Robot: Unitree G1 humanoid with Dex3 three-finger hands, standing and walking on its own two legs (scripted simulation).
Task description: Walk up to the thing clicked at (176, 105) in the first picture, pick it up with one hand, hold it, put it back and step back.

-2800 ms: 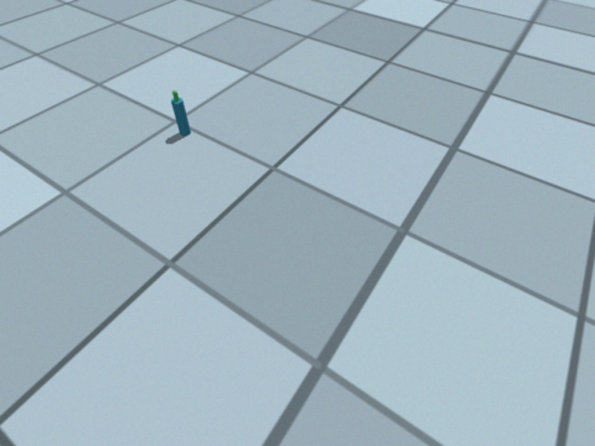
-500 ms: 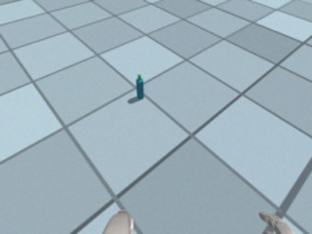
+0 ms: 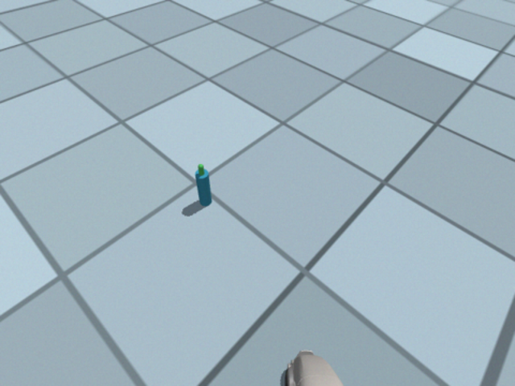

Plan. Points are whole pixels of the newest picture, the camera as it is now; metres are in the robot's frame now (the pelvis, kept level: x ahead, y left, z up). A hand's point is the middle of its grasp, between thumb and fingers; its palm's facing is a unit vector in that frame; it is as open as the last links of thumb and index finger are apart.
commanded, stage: walk up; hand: left
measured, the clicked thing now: (203, 184) +1.03 +0.18 -0.64
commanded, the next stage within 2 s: none
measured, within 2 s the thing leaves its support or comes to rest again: neither
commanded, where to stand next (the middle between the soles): +0.72 -0.04 m, yaw +1 degrees
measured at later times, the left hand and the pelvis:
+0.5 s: hand (128, 332) +0.24 +0.22 -0.13, palm faces +0.00 -0.92 -0.38, open 7.4 cm; pelvis +0.21 -0.06 +0.00, yaw +1 degrees
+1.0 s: hand (146, 232) +0.45 +0.23 -0.14, palm faces -0.05 -0.93 -0.38, open 7.4 cm; pelvis +0.39 -0.05 -0.01, yaw +0 degrees
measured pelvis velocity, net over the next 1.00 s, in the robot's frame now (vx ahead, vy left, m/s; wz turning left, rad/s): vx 0.39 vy -0.05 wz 0.00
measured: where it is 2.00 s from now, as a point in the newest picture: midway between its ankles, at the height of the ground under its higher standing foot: (255, 273)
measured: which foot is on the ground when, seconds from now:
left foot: down 0.00-0.12, up 0.14-0.58, down 0.60-1.00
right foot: up 0.00-0.06, down 0.08-0.64, up 0.66-1.00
